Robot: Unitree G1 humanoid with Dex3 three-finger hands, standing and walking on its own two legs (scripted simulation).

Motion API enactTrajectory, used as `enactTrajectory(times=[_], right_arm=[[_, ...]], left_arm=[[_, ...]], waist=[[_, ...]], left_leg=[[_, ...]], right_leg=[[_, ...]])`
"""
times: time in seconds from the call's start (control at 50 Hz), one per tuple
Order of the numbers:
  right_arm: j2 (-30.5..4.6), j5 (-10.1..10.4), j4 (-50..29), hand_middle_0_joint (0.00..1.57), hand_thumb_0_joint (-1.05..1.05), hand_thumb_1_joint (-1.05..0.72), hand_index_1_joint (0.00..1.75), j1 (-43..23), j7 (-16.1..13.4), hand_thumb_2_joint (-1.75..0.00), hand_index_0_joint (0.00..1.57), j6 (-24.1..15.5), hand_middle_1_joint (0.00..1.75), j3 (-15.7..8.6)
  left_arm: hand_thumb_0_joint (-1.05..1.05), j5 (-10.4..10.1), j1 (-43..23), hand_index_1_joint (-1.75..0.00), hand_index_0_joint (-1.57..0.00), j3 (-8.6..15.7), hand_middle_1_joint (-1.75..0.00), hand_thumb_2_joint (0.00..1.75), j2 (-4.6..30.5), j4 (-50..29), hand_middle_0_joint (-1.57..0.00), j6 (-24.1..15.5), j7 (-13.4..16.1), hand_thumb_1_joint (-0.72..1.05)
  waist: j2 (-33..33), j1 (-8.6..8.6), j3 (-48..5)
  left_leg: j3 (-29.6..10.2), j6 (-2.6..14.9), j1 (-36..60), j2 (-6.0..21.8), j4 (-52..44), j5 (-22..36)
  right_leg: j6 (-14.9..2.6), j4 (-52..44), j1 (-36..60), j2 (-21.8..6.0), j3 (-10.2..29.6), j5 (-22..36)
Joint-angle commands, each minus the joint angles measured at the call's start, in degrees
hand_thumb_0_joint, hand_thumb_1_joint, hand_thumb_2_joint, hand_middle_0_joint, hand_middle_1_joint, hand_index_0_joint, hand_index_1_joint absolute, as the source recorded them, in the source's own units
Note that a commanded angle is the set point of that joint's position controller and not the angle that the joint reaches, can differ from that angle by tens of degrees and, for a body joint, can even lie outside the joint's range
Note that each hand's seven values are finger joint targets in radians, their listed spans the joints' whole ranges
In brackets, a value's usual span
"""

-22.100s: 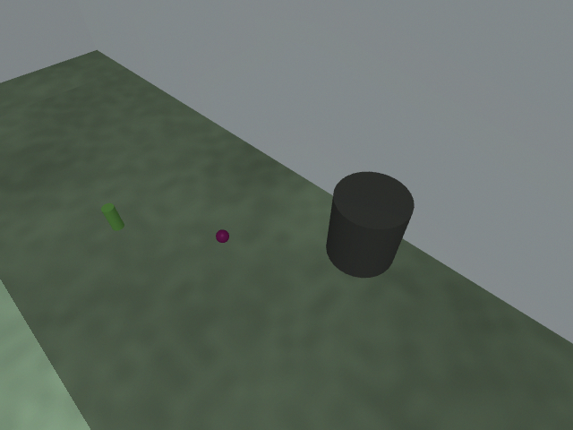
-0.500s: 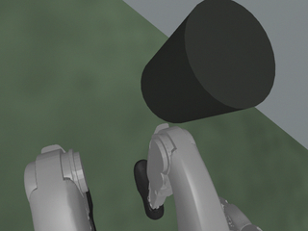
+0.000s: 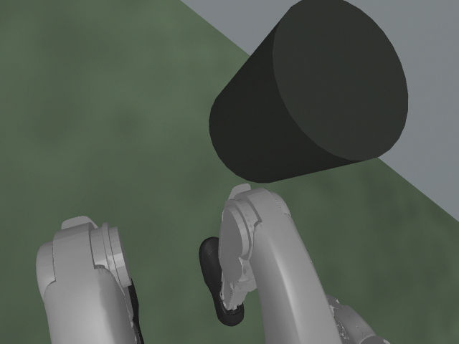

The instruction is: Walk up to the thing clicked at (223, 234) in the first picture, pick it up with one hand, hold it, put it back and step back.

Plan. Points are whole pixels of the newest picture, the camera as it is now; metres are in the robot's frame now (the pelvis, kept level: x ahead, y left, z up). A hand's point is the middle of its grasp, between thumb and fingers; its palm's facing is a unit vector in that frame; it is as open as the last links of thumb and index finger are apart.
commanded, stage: rise first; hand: left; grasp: from above
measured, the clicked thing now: out of the picture +0.47 +0.36 -0.29
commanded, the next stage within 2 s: none
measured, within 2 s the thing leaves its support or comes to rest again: neither
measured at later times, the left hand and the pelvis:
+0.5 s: hand out of the picture +0.43 +0.40 -0.17, palm faces -0.43 -0.13 -0.89, open 14.0 cm; pelvis +0.00 +0.00 +0.00, yaw +0 degrees
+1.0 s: hand out of the picture +0.43 +0.40 -0.17, palm faces -0.43 -0.13 -0.89, open 13.6 cm; pelvis +0.00 +0.00 +0.00, yaw +1 degrees
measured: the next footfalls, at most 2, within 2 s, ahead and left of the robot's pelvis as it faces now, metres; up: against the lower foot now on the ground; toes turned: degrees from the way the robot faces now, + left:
none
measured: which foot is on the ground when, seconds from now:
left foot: down 0.00-1.00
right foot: down 0.00-1.00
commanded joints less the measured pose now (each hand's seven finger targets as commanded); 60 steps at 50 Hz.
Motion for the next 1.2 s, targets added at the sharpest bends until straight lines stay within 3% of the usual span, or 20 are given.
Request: enactTrajectory(times=[0.0,0.2,0.24,0.28,0.34,0.44,0.48,0.6,0.64,0.72,0.78,0.8,0.84,0.92,0.96,0.98,1.02,1.08,1.12,1.18], right_arm=[[-16.4,-0.1,0.4,0.20,0.00,-0.90,0.30,11.9,-0.9,-0.90,0.20,-0.1,0.30,-5.3],[-16.4,-0.1,0.3,0.20,0.00,-0.90,0.30,11.9,-0.7,-0.90,0.20,-0.1,0.30,-5.7],[-16.6,0.0,0.2,0.20,0.00,-0.90,0.30,11.9,-0.7,-0.90,0.20,0.0,0.30,-5.8],[-16.4,0.0,0.3,0.20,0.00,-0.90,0.30,11.8,-0.6,-0.90,0.20,0.2,0.30,-5.8],[-16.3,0.1,0.2,0.20,0.00,-0.90,0.30,11.9,-0.6,-0.90,0.20,0.2,0.30,-5.7],[-15.9,0.1,0.2,0.20,0.00,-0.90,0.30,11.9,-0.6,-0.90,0.20,0.0,0.30,-5.6],[-16.1,0.1,0.3,0.20,0.00,-0.90,0.30,12.1,-0.6,-0.90,0.20,0.0,0.30,-5.6],[-16.4,0.1,0.2,0.20,0.00,-0.90,0.30,12.5,-0.6,-0.90,0.20,0.0,0.30,-5.8],[-16.3,0.2,0.1,0.20,0.00,-0.90,0.30,11.8,-0.7,-0.90,0.20,0.0,0.30,-5.7],[-16.3,0.2,-0.4,0.20,0.00,-0.90,0.30,11.9,-0.7,-0.90,0.20,0.1,0.30,-5.9],[-16.1,0.2,0.0,0.20,0.00,-0.90,0.30,12.0,-0.6,-0.90,0.20,0.1,0.30,-5.9],[-16.3,0.3,-0.3,0.20,0.00,-0.90,0.30,11.7,-0.7,-0.90,0.20,0.1,0.30,-6.0],[-16.2,0.5,-0.6,0.20,0.00,-0.90,0.30,11.0,-0.8,-0.90,0.20,0.1,0.30,-6.0],[-16.1,0.2,0.0,0.20,0.00,-0.90,0.30,11.9,-0.6,-0.90,0.20,-0.1,0.30,-5.8],[-16.4,0.2,-0.1,0.20,0.00,-0.90,0.30,11.8,-0.7,-0.90,0.20,-0.1,0.30,-5.8],[-16.1,0.2,0.0,0.20,0.00,-0.90,0.30,12.0,-0.6,-0.90,0.20,-0.1,0.30,-5.6],[-16.3,0.1,-0.1,0.20,0.00,-0.90,0.30,11.7,-0.7,-0.90,0.20,0.0,0.30,-6.0],[-16.2,0.0,0.0,0.20,0.00,-0.89,0.30,12.1,-0.6,-0.90,0.20,-0.2,0.30,-5.8],[-16.4,0.1,0.2,0.20,0.00,-0.89,0.30,12.0,-0.6,-0.90,0.20,-0.2,0.30,-5.9],[-16.4,0.1,0.0,0.20,0.00,-0.90,0.30,12.2,-0.4,-0.90,0.20,-0.3,0.30,-5.9]], left_arm=[[0.00,-1.1,-14.3,-1.03,-0.06,1.7,-1.01,1.05,18.1,-8.3,-0.08,0.1,1.8,-0.58],[0.00,-1.1,-13.7,-1.01,-0.07,1.2,-1.00,1.05,17.0,-8.5,-0.09,0.1,1.2,-0.57],[0.00,-1.3,-14.2,-1.02,-0.07,2.2,-1.01,1.05,18.3,-9.3,-0.08,0.0,1.5,-0.56],[0.00,-1.7,-14.4,-1.02,-0.07,1.4,-1.01,1.05,16.3,-9.6,-0.08,-0.1,1.6,-0.56],[0.00,-1.2,-14.5,-1.01,-0.08,1.8,-1.00,1.04,17.9,-9.7,-0.09,0.0,1.5,-0.55],[0.00,-1.3,-13.3,-1.02,-0.09,0.9,-1.00,1.03,16.3,-8.0,-0.10,0.2,1.0,-0.53],[0.00,-1.3,-14.4,-1.01,-0.10,1.5,-1.00,1.02,17.4,-8.6,-0.11,0.0,1.2,-0.51],[0.00,-0.7,-14.9,-0.99,-0.10,1.3,-0.98,1.01,16.9,-9.0,-0.10,-0.1,1.2,-0.52],[0.00,-1.2,-14.3,-0.99,-0.10,1.6,-0.97,1.01,17.3,-9.1,-0.11,0.0,1.4,-0.52],[0.00,-0.6,-15.2,-0.98,-0.13,1.5,-0.97,1.00,17.7,-10.7,-0.14,0.3,1.0,-0.48],[0.00,-1.3,-13.7,-0.97,-0.12,1.2,-0.97,0.98,16.3,-9.6,-0.13,0.5,0.9,-0.49],[0.00,-1.3,-14.3,-0.97,-0.12,0.5,-0.97,0.98,15.8,-9.0,-0.12,0.5,0.8,-0.49],[0.00,-1.2,-14.5,-0.97,-0.12,0.8,-0.96,0.98,16.9,-9.6,-0.13,0.0,0.8,-0.50],[0.00,-1.3,-14.9,-0.95,-0.16,0.4,-0.93,0.98,15.9,-9.5,-0.17,-0.1,0.6,-0.46],[0.00,-1.4,-14.3,-0.95,-0.15,1.9,-0.94,0.98,17.1,-9.3,-0.16,-0.4,1.1,-0.46],[0.00,-1.0,-14.0,-0.95,-0.15,0.8,-0.94,0.96,16.5,-8.3,-0.16,-0.2,1.0,-0.46],[0.00,-0.8,-14.6,-0.95,-0.15,2.1,-0.94,0.98,18.0,-9.9,-0.16,-0.4,1.2,-0.45],[0.00,-0.9,-15.2,-0.94,-0.15,0.8,-0.93,0.95,16.3,-9.5,-0.15,-0.3,1.2,-0.46],[0.00,-1.0,-14.1,-0.92,-0.16,1.5,-0.91,0.95,16.6,-9.3,-0.17,-0.3,1.3,-0.44],[0.00,-0.8,-13.8,-0.92,-0.17,0.3,-0.91,0.95,15.4,-7.5,-0.18,0.0,1.0,-0.43]], waist=[[25.4,-0.38,-38.5],[27.5,0.12,-37.9],[26.4,0.33,-39.4],[26.9,-0.07,-39.2],[26.7,0.62,-39.8],[24.4,0.00,-37.9],[23.8,-0.20,-38.2],[26.3,-0.39,-38.4],[27.2,0.76,-39.9],[26.2,0.03,-39.2],[26.0,0.48,-38.4],[25.4,-0.28,-37.3],[25.7,0.29,-38.2],[26.1,-0.18,-38.4],[25.7,0.29,-38.5],[26.1,0.19,-38.0],[26.2,0.69,-39.9],[25.4,-0.40,-38.2],[26.9,0.52,-39.3],[25.6,-0.31,-37.6]], left_leg=[[1.2,-1.14,33.3,0.2,-14.9,12.3],[0.9,-1.49,34.9,0.3,-16.0,12.2],[0.7,-1.36,34.5,0.3,-15.6,13.0],[0.7,-1.47,34.2,0.2,-16.0,13.0],[1.4,-1.21,33.6,0.1,-15.5,12.7],[2.3,-0.82,31.3,0.0,-14.7,11.3],[2.3,-0.70,30.9,-0.1,-14.6,11.4],[1.1,-1.35,33.9,0.1,-16.0,11.9],[1.0,-1.49,34.5,0.0,-16.3,11.9],[1.7,-1.16,33.3,-0.1,-15.7,12.2],[1.6,-1.19,32.9,-0.1,-16.2,11.0],[1.1,-1.29,32.3,0.0,-16.2,10.7],[1.4,-1.15,31.6,-0.1,-16.2,9.2],[1.7,-1.19,33.0,-0.2,-15.8,11.0],[1.2,-1.35,33.2,-0.1,-16.1,10.9],[1.7,-1.24,33.1,-0.2,-15.6,11.3],[1.7,-1.16,33.4,-0.2,-15.4,11.5],[2.1,-1.05,32.1,-0.3,-15.2,11.3],[1.3,-1.39,34.2,-0.2,-16.0,12.4],[1.2,-1.33,33.7,-0.2,-15.9,11.9]], right_leg=[[-2.11,-11.6,15.7,2.0,-1.0,12.5],[-2.18,-11.3,14.3,1.8,-1.1,12.0],[-2.14,-11.0,14.8,1.8,-1.3,12.9],[-2.15,-11.0,15.0,1.8,-1.5,13.0],[-2.16,-11.6,15.9,1.9,-1.0,12.9],[-1.98,-12.4,16.6,2.0,-0.6,12.4],[-1.88,-12.4,17.1,1.9,-0.6,12.5],[-2.08,-11.4,15.0,1.8,-1.3,12.2],[-2.28,-11.1,14.9,1.7,-1.2,12.1],[-2.17,-11.7,15.4,1.8,-0.8,12.7],[-2.21,-11.7,15.1,1.7,-0.9,11.8],[-2.24,-11.4,14.0,1.7,-1.2,11.5],[-2.35,-11.6,14.4,1.8,-0.9,10.5],[-2.15,-11.7,15.0,1.7,-0.8,11.8],[-2.14,-11.3,14.7,1.7,-1.2,11.4],[-2.19,-11.6,14.8,1.6,-0.8,11.8],[-2.21,-11.4,15.1,1.7,-0.9,11.9],[-2.16,-11.8,15.2,1.7,-0.9,12.0],[-2.21,-11.0,14.5,1.6,-1.2,12.2],[-2.20,-11.1,13.8,1.6,-1.1,12.0]])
